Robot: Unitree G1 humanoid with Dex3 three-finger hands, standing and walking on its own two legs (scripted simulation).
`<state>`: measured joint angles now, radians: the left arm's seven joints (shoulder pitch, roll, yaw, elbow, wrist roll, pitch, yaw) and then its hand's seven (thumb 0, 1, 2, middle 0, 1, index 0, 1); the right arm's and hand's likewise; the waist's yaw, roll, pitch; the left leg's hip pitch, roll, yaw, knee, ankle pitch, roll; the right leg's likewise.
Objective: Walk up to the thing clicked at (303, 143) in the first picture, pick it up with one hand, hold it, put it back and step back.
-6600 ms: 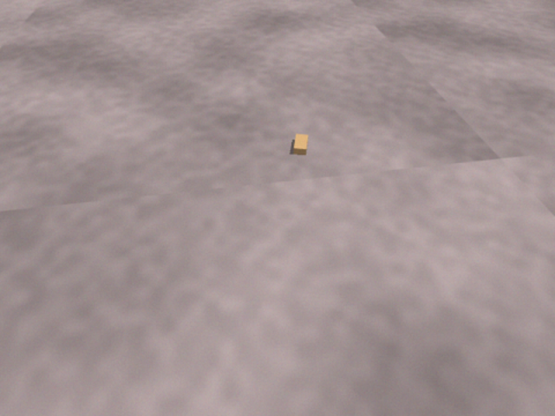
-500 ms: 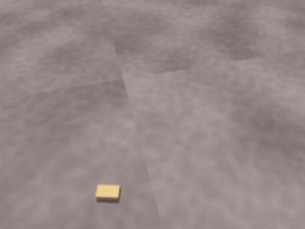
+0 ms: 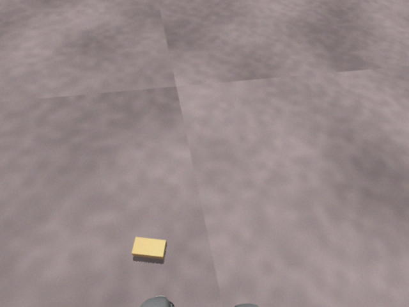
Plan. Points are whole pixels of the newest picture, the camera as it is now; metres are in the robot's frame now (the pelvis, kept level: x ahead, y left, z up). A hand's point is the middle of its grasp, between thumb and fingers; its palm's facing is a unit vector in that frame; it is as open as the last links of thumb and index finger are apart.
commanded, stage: walk up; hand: left
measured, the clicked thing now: (149, 247) +0.42 +0.23 -0.74
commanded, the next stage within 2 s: none
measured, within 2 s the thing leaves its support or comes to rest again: neither
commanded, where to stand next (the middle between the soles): +0.01 -0.03 m, yaw -3 degrees
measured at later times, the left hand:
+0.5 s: hand out of the picture +0.07 +0.21 -0.15, palm faces -0.07 -0.90 -0.43, open 7.4 cm
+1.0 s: hand out of the picture +0.06 +0.25 -0.15, palm faces -0.03 -0.92 -0.39, open 7.4 cm
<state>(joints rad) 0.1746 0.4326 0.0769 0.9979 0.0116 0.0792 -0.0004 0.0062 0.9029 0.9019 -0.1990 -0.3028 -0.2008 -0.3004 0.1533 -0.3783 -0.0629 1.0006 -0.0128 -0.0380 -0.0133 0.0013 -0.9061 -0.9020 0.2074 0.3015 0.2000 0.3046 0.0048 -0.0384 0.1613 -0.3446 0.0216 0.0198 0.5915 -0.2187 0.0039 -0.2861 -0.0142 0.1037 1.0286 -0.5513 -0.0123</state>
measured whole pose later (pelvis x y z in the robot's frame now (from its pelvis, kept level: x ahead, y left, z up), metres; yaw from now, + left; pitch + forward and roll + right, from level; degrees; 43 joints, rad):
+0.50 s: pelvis -0.05 -0.05 -0.02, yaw -2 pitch +0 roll +1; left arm 0.14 0.33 0.05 0.83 0.04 0.02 0.02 0.00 0.90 0.90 -0.20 -0.30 -0.21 -0.30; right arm 0.11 -0.42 -0.06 0.86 0.01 0.05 -0.03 0.00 -0.91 -0.90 0.21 0.30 0.20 0.30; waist 0.01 0.06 0.17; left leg -0.49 -0.09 -0.11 1.23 -0.52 -0.01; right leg -0.41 -0.03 0.04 0.79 -0.37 0.00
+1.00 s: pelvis -0.03 -0.03 -0.01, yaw +1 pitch -3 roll -1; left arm 0.16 0.39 0.05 0.90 0.02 0.02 -0.01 0.01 0.90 0.90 -0.20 -0.30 -0.20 -0.30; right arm 0.22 -0.40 -0.04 0.89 0.02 0.00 -0.03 0.00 -0.90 -0.90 0.21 0.30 0.20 0.31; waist -0.01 0.02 0.17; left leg -0.22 0.01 0.00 0.77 -0.45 0.01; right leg -0.37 0.00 -0.02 0.67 -0.24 -0.02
